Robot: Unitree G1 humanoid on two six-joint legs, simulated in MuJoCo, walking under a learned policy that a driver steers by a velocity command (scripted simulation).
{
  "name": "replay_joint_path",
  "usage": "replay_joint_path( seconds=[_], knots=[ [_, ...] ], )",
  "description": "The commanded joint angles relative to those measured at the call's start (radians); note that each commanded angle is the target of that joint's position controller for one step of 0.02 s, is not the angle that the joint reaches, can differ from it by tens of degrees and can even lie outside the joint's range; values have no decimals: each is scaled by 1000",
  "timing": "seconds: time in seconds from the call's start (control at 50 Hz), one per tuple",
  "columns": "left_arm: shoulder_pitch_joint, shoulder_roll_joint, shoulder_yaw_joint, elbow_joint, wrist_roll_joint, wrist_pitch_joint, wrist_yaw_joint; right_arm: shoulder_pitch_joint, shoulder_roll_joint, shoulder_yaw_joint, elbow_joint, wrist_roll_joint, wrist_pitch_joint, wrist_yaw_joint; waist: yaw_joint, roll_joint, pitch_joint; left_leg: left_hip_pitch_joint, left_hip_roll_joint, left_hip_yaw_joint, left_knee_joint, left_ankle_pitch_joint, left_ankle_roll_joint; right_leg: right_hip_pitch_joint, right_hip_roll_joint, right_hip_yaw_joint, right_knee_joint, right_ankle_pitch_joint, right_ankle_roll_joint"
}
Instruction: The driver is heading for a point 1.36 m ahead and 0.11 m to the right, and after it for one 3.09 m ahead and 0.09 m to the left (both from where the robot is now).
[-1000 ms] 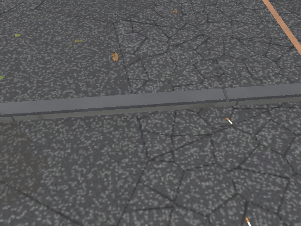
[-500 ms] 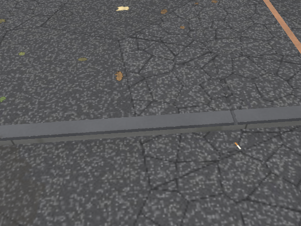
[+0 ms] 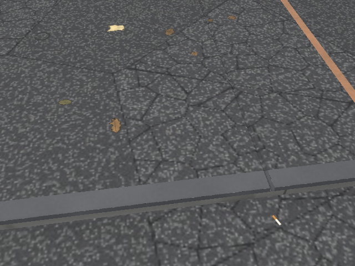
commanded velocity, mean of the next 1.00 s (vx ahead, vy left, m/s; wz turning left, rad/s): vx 0.50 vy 0.00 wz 0.00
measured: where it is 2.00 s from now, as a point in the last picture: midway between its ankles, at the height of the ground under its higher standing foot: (179, 146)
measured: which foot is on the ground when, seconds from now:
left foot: down 0.00-0.32, up 0.34-0.84, down 0.86-1.00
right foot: up 0.00-0.28, down 0.30-0.88, up 0.90-1.00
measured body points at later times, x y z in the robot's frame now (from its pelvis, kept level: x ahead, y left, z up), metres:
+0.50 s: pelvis +0.28 -0.08 +0.00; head +0.29 -0.10 +0.45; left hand +0.33 +0.18 -0.12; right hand +0.37 -0.35 -0.14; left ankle +0.28 +0.08 -0.66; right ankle +0.30 -0.16 -0.74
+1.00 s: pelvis +0.55 -0.01 -0.01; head +0.57 +0.00 +0.44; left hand +0.59 +0.25 -0.15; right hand +0.64 -0.28 -0.13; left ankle +0.60 +0.07 -0.74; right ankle +0.46 -0.16 -0.63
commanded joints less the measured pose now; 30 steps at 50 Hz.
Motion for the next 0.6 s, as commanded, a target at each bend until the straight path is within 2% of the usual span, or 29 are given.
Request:
replay_joint_path(
  seconds=[0.02, 0.1, 0.16, 0.2, 0.24, 0.26, 0.28, 0.3, 0.32, 0.34, 0.36, 0.38, 0.4, 0.42, 0.44, 0.46, 0.5, 0.54, 0.6],
  knots=[
    [34, 47, 14, -44, 12, 4, 7, -39, -130, -20, -54, 1, -18, -19, 46, 76, 55, -107, 278, -206, -206, 79, 170, -22, -42, 0, -138, 160, 27],
    [-132, 30, 7, -89, 4, -8, -5, 43, -158, -25, -37, 17, -5, -35, -13, 75, 54, -17, 263, -160, -191, 93, 125, 8, 3, -37, -432, 310, 35],
    [-220, 35, 3, -117, -7, -11, -22, 98, -170, -28, -15, 26, 5, -36, -46, 85, 71, 75, 293, -165, -161, 64, 119, 13, 23, -46, -537, 287, 36],
    [-256, 46, 3, -139, -10, -17, -36, 115, -171, -31, -4, 27, 15, -38, -49, 89, 80, 148, 326, -178, -122, 64, 110, 5, 31, -41, -586, 225, 17],
    [-236, 67, 9, -146, -10, -26, -47, 108, -182, -37, -2, 27, 25, -40, -25, 102, 68, 194, 350, -192, -68, 112, 94, 58, 47, -49, -628, 143, -10],
    [-188, 85, 17, -137, -9, -30, -48, 90, -190, -40, -5, 26, 31, -41, 8, 112, 42, 196, 346, -184, -10, 218, 82, 139, 70, -69, -648, 112, -26],
    [-72, 117, 37, -104, -8, -32, -46, 71, -182, -35, -11, 22, 36, -40, 71, 107, -25, 180, 304, -147, 129, 385, 60, 297, 103, -96, -671, 103, -50],
    [127, 183, 65, -51, -4, -35, -38, 60, -146, -20, -29, 8, 36, -40, 148, 69, -161, 54, 242, -94, 381, 391, 27, 582, 46, -31, -643, 132, -99],
    [279, 297, 94, -22, 14, -28, -35, 154, -39, 14, -48, 4, 16, -31, 146, -159, -322, -369, 88, -7, 795, 64, -53, 1013, -210, 376, -675, 35, -247],
    [307, 241, 78, -13, 12, -25, -38, 162, -45, 17, -36, 16, -12, -27, 149, -237, -393, -540, 36, -145, 978, -422, -51, 1083, -285, 679, -828, -49, -296],
    [224, 173, 55, -26, 8, -28, -38, 75, -154, -11, -59, 44, -28, -22, 134, -159, -259, -624, 104, -188, 1054, -370, -27, 970, -252, 562, -841, -65, -241],
    [120, 138, 41, -52, 5, -26, -37, 4, -167, -15, -81, 48, -31, -25, 102, -90, -164, -614, 162, -155, 1029, -272, -17, 818, -218, 412, -859, 11, -209],
    [48, 107, 31, -63, 9, -25, -43, -34, -155, -18, -86, 33, -25, -31, 73, -20, -95, -570, 198, -137, 968, -197, -21, 678, -174, 309, -899, 91, -193],
    [15, 84, 23, -65, 13, -28, -47, -26, -139, -24, -85, 22, -11, -36, 38, -30, -63, -508, 229, -141, 907, -147, -25, 587, -137, 235, -935, 136, -175],
    [9, 72, 20, -56, 16, -29, -52, -5, -115, -23, -78, 20, 4, -37, 18, -43, -49, -458, 237, -136, 879, -120, -32, 530, -111, 190, -965, 159, -171],
    [22, 76, 22, -44, 16, -32, -53, 13, -93, -21, -71, 19, 16, -38, 8, -43, -40, -440, 236, -125, 862, -102, -39, 502, -96, 150, -982, 207, -178],
    [57, 105, 30, -21, 17, -35, -46, -15, -91, -24, -84, 15, 27, -42, 1, -27, -14, -481, 239, -118, 805, -44, -55, 495, -89, 97, -1004, 298, -190],
    [94, 118, 33, -3, 16, -30, -34, -96, -93, -28, -113, 9, 27, -43, 17, -12, 8, -549, 241, -116, 701, 39, -70, 525, -90, 71, -1015, 337, -190],
    [131, 123, 31, 13, 11, -19, -20, -206, -76, -25, -146, 11, 22, -37, 45, -21, 28, -547, 226, -98, 511, 173, -76, 545, -67, 22, -1031, 311, -167]
  ],
)
Keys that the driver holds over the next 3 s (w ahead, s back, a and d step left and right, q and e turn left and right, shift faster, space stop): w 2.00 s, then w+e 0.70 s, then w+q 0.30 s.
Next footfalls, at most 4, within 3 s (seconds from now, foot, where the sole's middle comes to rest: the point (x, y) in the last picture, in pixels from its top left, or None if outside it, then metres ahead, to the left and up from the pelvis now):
0.30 right None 0.34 -0.17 -0.78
0.86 left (162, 235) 0.64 0.07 -0.78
1.40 right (209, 162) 0.96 -0.14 -0.73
1.98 left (151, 121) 1.22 0.12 -0.73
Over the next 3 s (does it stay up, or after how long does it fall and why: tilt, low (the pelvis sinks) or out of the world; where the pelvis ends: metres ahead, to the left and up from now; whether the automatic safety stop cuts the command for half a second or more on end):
stays up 1.62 -0.07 0.04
